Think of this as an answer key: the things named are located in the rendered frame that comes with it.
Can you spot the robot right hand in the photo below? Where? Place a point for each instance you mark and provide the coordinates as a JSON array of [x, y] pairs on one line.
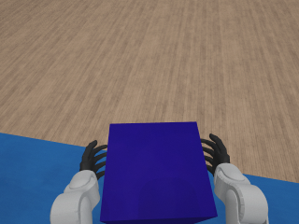
[[219, 153]]

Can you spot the robot left hand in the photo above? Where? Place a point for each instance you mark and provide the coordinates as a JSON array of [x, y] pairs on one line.
[[88, 161]]

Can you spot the carton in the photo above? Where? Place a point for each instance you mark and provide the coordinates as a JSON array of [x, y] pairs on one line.
[[156, 174]]

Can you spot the robot left forearm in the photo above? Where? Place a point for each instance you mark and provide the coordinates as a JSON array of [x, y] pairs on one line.
[[76, 204]]

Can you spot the robot right forearm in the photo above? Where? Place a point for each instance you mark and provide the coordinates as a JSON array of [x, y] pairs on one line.
[[244, 203]]

